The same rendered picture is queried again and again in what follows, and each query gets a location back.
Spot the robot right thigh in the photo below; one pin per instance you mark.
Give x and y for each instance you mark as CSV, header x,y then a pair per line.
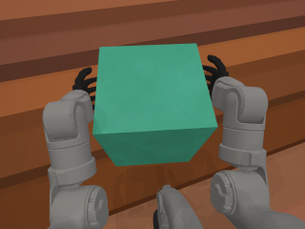
x,y
179,212

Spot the carton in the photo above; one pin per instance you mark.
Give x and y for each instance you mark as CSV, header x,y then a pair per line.
x,y
152,104

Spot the robot left forearm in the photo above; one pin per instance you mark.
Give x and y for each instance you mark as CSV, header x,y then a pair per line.
x,y
67,135

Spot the left robot upper arm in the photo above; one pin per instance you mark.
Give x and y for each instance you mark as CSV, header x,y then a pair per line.
x,y
82,207

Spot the robot right shin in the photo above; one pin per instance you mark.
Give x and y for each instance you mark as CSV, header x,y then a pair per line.
x,y
163,219

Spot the right robot hand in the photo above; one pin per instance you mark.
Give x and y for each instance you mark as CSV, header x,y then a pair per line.
x,y
216,73

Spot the robot right forearm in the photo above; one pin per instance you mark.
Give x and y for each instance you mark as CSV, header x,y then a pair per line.
x,y
244,118

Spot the right robot upper arm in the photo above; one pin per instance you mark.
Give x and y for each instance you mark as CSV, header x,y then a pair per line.
x,y
243,197

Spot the left robot hand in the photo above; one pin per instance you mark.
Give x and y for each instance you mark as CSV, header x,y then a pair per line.
x,y
81,84

